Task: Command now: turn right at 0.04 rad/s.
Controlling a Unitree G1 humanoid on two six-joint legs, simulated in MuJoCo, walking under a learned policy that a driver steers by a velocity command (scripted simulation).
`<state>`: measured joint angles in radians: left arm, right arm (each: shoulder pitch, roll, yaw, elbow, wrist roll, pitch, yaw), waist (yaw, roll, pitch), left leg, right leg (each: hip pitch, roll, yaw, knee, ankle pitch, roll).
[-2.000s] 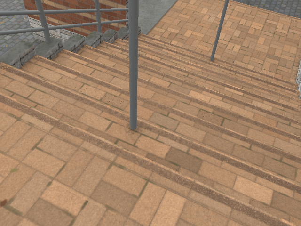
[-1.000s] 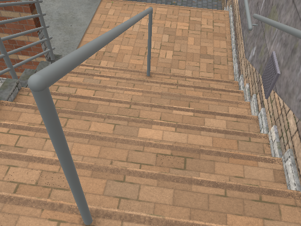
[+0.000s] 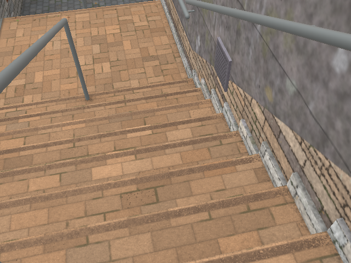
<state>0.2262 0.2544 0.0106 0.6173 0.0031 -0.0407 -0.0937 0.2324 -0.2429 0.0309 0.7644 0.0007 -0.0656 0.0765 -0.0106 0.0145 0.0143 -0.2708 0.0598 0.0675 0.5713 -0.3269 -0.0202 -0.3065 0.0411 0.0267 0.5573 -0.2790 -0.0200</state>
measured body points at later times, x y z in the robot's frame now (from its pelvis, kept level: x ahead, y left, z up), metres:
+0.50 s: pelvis +0.00 +0.01 +0.01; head +0.03 +0.01 +0.46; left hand +0.10 +0.27 -0.11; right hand +0.13 -0.24 -0.11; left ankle -0.02 +0.13 -0.73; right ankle +0.01 -0.11 -0.73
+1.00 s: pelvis +0.01 +0.01 +0.02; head +0.03 +0.01 +0.47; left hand +0.07 +0.26 -0.12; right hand +0.06 -0.24 -0.13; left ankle -0.02 +0.13 -0.73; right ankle +0.01 -0.11 -0.73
